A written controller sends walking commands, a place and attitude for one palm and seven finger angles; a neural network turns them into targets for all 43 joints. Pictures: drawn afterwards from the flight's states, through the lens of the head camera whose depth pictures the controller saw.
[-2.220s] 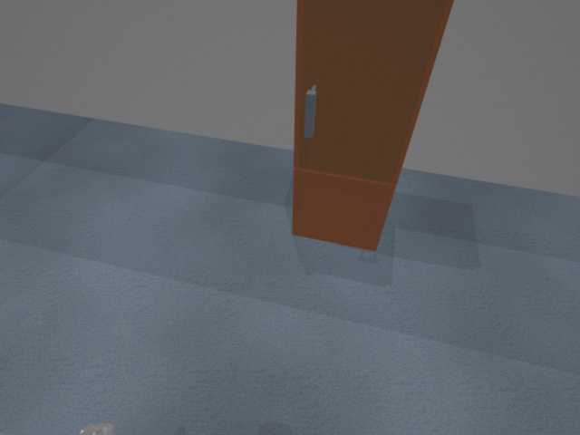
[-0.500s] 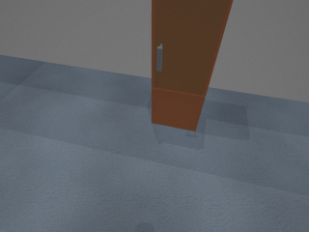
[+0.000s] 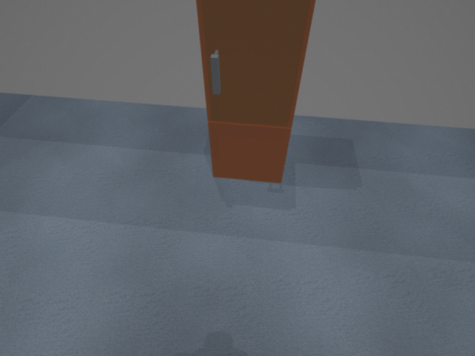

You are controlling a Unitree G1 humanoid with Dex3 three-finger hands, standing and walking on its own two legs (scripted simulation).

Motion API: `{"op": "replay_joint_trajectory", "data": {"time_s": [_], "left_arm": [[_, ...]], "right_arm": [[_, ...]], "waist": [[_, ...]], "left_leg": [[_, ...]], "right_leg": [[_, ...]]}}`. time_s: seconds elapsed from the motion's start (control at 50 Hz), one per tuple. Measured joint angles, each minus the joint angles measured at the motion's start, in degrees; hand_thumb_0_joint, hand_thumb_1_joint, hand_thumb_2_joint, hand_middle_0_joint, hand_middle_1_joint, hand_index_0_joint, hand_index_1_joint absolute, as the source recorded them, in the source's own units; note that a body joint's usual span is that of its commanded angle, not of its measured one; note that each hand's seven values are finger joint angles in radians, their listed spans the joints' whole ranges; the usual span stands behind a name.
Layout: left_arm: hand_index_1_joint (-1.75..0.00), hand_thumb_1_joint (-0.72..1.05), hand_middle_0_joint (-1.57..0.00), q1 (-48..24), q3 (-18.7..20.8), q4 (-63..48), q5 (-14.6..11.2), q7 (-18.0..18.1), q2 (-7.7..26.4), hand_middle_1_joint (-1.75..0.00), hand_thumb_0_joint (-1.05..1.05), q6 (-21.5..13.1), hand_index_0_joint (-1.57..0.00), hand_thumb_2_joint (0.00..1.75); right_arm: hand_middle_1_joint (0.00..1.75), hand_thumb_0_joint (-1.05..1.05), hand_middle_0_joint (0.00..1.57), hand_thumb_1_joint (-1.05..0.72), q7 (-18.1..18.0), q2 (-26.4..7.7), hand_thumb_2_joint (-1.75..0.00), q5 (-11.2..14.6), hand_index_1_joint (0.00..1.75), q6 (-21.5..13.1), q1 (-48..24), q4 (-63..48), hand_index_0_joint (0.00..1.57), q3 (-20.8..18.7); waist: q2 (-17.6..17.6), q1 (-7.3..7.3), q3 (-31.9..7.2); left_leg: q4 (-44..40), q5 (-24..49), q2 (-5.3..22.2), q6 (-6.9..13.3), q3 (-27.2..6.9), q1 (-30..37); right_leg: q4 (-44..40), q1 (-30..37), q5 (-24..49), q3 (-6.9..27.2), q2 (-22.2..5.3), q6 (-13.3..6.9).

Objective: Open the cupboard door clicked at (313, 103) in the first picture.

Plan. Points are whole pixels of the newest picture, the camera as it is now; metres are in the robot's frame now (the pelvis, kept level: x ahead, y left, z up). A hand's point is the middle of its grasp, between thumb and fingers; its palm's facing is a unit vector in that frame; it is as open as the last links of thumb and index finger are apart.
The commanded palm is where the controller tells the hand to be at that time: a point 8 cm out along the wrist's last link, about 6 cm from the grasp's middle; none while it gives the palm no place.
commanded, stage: take the last steps up to it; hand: left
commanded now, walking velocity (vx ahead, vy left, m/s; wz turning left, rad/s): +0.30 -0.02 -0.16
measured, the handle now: (216, 72) +1.06 +0.13 -0.09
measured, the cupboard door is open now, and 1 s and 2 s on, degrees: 0 0 0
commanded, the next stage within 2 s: come to a stop and stand still in 1.36 s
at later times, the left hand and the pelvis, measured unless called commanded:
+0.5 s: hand (169, 345) +0.17 +0.15 -0.16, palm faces -0.12 -0.98 -0.18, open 7.4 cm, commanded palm none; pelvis +0.08 -0.02 +0.00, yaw -6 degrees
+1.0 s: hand (157, 327) +0.21 +0.18 -0.19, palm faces +0.00 -0.99 -0.11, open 7.3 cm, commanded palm none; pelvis +0.25 +0.02 +0.00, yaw -5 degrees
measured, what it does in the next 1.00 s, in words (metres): walks ahead: right foot, then left foot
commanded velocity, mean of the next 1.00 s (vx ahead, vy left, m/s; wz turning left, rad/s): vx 0.30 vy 0.01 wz -0.02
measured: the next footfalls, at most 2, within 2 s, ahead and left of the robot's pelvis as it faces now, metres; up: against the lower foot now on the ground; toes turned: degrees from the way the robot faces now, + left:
right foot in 0.48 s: +0.15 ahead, -0.15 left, +0.00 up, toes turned -14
left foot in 0.88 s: +0.35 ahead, +0.09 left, +0.00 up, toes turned +7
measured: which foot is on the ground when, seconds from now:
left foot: down 0.00-0.48, up 0.50-0.86, down 0.88-1.00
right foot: down 0.00-0.08, up 0.10-0.46, down 0.48-0.90, up 0.92-1.00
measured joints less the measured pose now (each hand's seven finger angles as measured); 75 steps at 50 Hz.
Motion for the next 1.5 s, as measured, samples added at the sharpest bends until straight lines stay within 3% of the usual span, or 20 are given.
{"op": "replay_joint_trajectory", "data": {"time_s": [0.06, 0.1, 0.14, 0.2, 0.26, 0.36, 0.46, 0.54, 0.58, 0.62, 0.74, 0.82, 0.88, 0.94, 0.98, 1.04, 1.22, 1.36, 1.44, 1.5], "left_arm": [[-0.3, 0.91, -0.21, 1.3, 0.5, 0.3, -0.1, 0.0, 0.1, -0.3, 0.01, -0.1, -0.21, 0.9], [-0.3, 0.91, -0.21, 2.4, 1.0, 0.8, -0.3, -0.3, 0.5, -0.3, 0.01, 0.2, -0.21, 0.9], [-0.3, 0.91, -0.21, 3.2, 1.6, 1.8, -0.1, -0.7, 0.6, -0.3, 0.01, 0.7, -0.2, 0.9], [-0.3, 0.91, -0.21, 3.6, 2.4, 2.7, 0.4, -1.5, 1.3, -0.3, 0.01, 0.5, -0.2, 0.9], [-0.3, 0.91, -0.2, 3.3, 2.7, 2.6, 0.5, -1.8, 1.7, -0.3, 0.01, -0.1, -0.2, 0.9], [-0.3, 0.91, -0.2, 1.7, 2.5, 2.7, 0.4, -2.0, 1.2, -0.3, 0.01, -0.3, -0.2, 0.9], [-0.3, 0.91, -0.2, -1.1, 2.0, 2.8, 0.3, -2.1, -0.2, -0.3, 0.01, -1.6, -0.2, 0.9], [-0.3, 0.91, -0.2, -2.5, 1.6, 2.4, 0.0, -1.2, -1.7, -0.3, 0.01, -4.9, -0.2, 0.9], [-0.3, 0.94, -0.21, -1.7, 2.2, 2.1, -0.4, -0.1, -1.8, -0.3, 0.0, -5.7, -0.2, 0.9], [-0.3, 0.95, -0.21, -0.2, 2.3, 2.7, -0.2, 0.6, -1.5, -0.3, -0.01, -5.8, -0.21, 0.9], [-0.3, 0.94, -0.2, 5.1, 1.3, 6.4, 0.3, 0.5, -1.7, -0.3, -0.01, -5.3, -0.2, 0.9], [-0.3, 0.92, -0.2, 7.9, 1.1, 8.3, 0.5, 0.2, -1.8, -0.3, 0.0, -5.2, -0.2, 0.9], [-0.3, 0.92, -0.21, 10.0, 1.4, 9.3, 0.5, 0.0, -1.6, -0.3, 0.0, -4.6, -0.2, 0.9], [-0.3, 0.92, -0.2, 10.0, 1.5, 10.2, 0.1, -0.3, -1.1, -0.3, 0.01, -2.9, -0.2, 0.9], [-0.3, 0.92, -0.2, 8.9, 1.7, 10.2, 0.1, -0.5, -0.8, -0.3, 0.01, -2.2, -0.2, 0.9], [-0.3, 0.92, -0.2, 6.5, 2.2, 9.1, 0.4, -1.0, -0.2, -0.3, 0.01, -2.4, -0.2, 0.9], [-0.3, 0.92, -0.2, 0.1, 2.8, 5.4, 0.5, -1.0, 0.0, -0.3, 0.01, -2.0, -0.2, 0.9], [-0.3, 0.92, -0.2, -4.5, 2.3, 4.1, 0.2, -1.0, -1.1, -0.3, 0.01, -1.6, -0.2, 0.9], [-0.3, 0.92, -0.2, -6.2, 1.8, 3.0, 0.2, -1.0, -2.3, -0.3, 0.01, -2.5, -0.2, 0.9], [-0.3, 0.91, -0.2, -6.5, 1.5, 2.4, 0.2, -0.7, -2.9, -0.3, 0.0, -5.0, -0.2, 0.9]], "right_arm": [[0.3, 0.0, 0.2, -0.91, 0.1, -0.1, -0.9, -0.1, 0.3, -1.1, 1.3, 0.0, 0.2, 0.2], [0.3, 0.0, 0.2, -0.91, 0.0, 0.2, -0.9, -0.4, 0.3, -2.2, 2.3, -0.2, 0.2, 0.2], [0.3, 0.0, 0.2, -0.91, 0.0, 0.3, -0.9, -0.7, 0.3, -3.2, 3.6, -0.6, 0.2, 0.1], [0.3, 0.0, 0.2, -0.91, -0.1, 1.0, -0.9, -0.8, 0.3, -4.0, 6.1, -0.1, 0.2, 0.4], [0.3, 0.0, 0.2, -0.91, -0.3, 1.8, -0.9, -0.8, 0.3, -4.6, 8.3, 1.2, 0.2, 0.7], [0.3, 0.0, 0.2, -0.91, -0.2, 3.4, -0.9, -1.0, 0.3, -4.9, 11.0, 3.4, 0.2, 0.8], [0.3, 0.0, 0.2, -0.91, 0.0, 4.4, -0.9, -1.2, 0.3, -4.5, 12.9, 5.4, 0.2, 0.8], [0.3, 0.0, 0.2, -0.91, 0.7, 4.9, -0.9, -0.5, 0.3, -3.0, 13.0, 7.2, 0.2, 0.8], [0.3, 0.01, 0.2, -0.91, 1.1, 4.7, -0.9, -0.7, 0.3, -2.1, 11.4, 7.3, 0.2, 0.4], [0.3, 0.01, 0.2, -0.91, 1.3, 4.3, -0.9, -0.9, 0.3, -1.7, 9.3, 6.3, 0.2, -0.3], [0.3, 0.01, 0.2, -0.92, 1.8, 2.8, -0.9, -1.1, 0.3, -2.2, 2.4, 1.2, 0.2, -1.3], [0.3, 0.01, 0.2, -0.94, 2.4, 1.1, -0.9, -0.8, 0.3, -2.8, -0.7, -0.5, 0.19, -1.6], [0.3, 0.01, 0.2, -0.94, 2.5, 0.5, -0.9, -0.8, 0.3, -3.8, -2.1, -1.8, 0.19, -1.4], [0.3, 0.01, 0.2, -0.93, 1.7, 1.1, -0.9, -1.1, 0.3, -5.5, -3.3, -2.8, 0.19, -0.8], [0.3, 0.0, 0.2, -0.92, 0.9, 1.8, -0.9, -0.9, 0.3, -5.8, -2.9, -2.8, 0.19, -0.3], [0.3, 0.0, 0.2, -0.93, -0.2, 3.4, -0.9, -0.6, 0.3, -6.2, -1.0, -1.2, 0.2, 0.1], [0.3, 0.0, 0.2, -0.93, -0.5, 6.0, -0.9, -0.3, 0.3, -6.3, 7.3, 4.4, 0.2, 0.7], [0.3, 0.0, 0.2, -0.92, -0.4, 7.9, -0.9, -0.7, 0.3, -5.8, 12.0, 7.2, 0.2, 1.1], [0.3, 0.0, 0.2, -0.91, -0.5, 7.9, -0.9, -0.9, 0.3, -5.3, 13.7, 8.3, 0.2, 0.9], [0.3, 0.0, 0.2, -0.91, -0.2, 7.8, -0.9, -0.1, 0.3, -4.5, 13.8, 9.0, 0.2, 0.9]], "waist": [[-0.8, 0.37, -1.5], [-1.7, 0.27, -2.5], [-1.6, -0.17, -3.2], [-1.7, -0.79, -4.0], [-1.8, -0.67, -4.3], [-1.7, -1.29, -3.2], [-0.8, -2.57, -1.3], [0.6, -1.74, 0.0], [0.7, -0.79, -0.4], [0.7, -0.43, -1.2], [0.2, -0.13, -2.6], [-0.8, 1.47, -2.3], [-1.9, 2.32, -1.8], [-3.8, 2.12, -0.4], [-3.8, 1.81, -0.3], [-4.0, 1.63, -0.6], [-3.4, 0.41, -1.4], [-2.6, -1.97, 0.1], [-1.1, -3.11, 1.2], [-0.1, -2.66, 1.9]], "left_leg": [[-4.7, -0.3, -0.7, 0.5, 0.1, 2.7], [-8.5, 4.6, -0.9, 1.5, 0.9, 4.3], [-9.7, 6.8, -0.4, 2.3, 1.9, 5.7], [-14.5, 8.2, 0.1, 2.4, 2.9, 9.0], [-18.8, 9.7, 0.4, 2.1, 3.7, 11.7], [-21.8, 9.5, 0.7, 1.3, 5.0, 14.7], [-18.0, 5.2, 2.0, -0.7, 5.7, 15.7], [5.8, -2.6, 3.5, 0.7, 2.4, 6.3], [16.6, -0.8, 3.5, 1.2, 1.2, -0.1], [20.2, 2.8, 4.0, 0.9, 1.4, -5.0], [10.3, 10.5, 5.3, -0.4, 2.9, -11.2], [1.0, 11.5, 5.0, -0.1, 3.7, -9.4], [-5.6, 12.3, 4.1, 0.7, 4.9, -5.0], [-3.1, 10.6, 2.5, 4.3, 6.7, -3.8], [-5.1, 9.7, 1.8, 5.0, 7.5, -1.5], [-11.7, 11.3, 0.1, 5.2, 8.3, 3.1], [-23.7, 11.8, -3.1, 5.3, 8.9, 14.2], [-23.7, 7.0, -3.2, 3.7, 9.2, 19.5], [-19.2, 1.7, -1.5, 1.8, 9.3, 20.7], [-1.6, -4.2, 1.0, 1.2, 7.1, 15.0]], "right_leg": [[-1.4, 0.5, 0.6, 0.8, 0.0, 0.1], [1.4, -0.4, -4.7, 1.4, 0.1, -0.3], [9.8, -3.1, -9.2, -1.1, -0.3, -0.4], [21.6, -7.4, -6.9, -4.9, -2.1, 0.1], [23.9, -9.2, -3.4, -7.3, -4.6, 0.8], [14.6, -7.8, -2.6, -9.8, -7.7, 1.5], [0.8, -2.2, -1.7, -12.3, -7.4, 1.0], [0.3, 0.5, 0.5, -14.4, -6.4, -0.9], [-1.2, 2.6, -1.0, -15.0, -6.0, -1.0], [-4.4, 5.2, -0.6, -15.3, -5.6, -0.6], [-11.0, 11.5, -0.4, -15.8, -4.9, 0.3], [-10.8, 14.8, -3.2, -16.2, -5.3, 1.9], [-6.9, 16.0, -7.5, -16.0, -6.5, 3.6], [12.7, 9.2, -14.2, -12.4, -8.1, 1.4], [26.6, 2.5, -11.9, -10.5, -7.6, 0.3], [33.3, -4.9, -5.2, -10.1, -8.4, 0.3], [25.5, -14.0, 3.6, -9.5, -10.3, 2.4], [11.9, -12.1, 3.6, -11.4, -9.8, 1.2], [3.5, -7.3, 2.3, -13.1, -7.6, -0.7], [2.0, -4.2, 4.2, -14.6, -6.0, -2.8]]}}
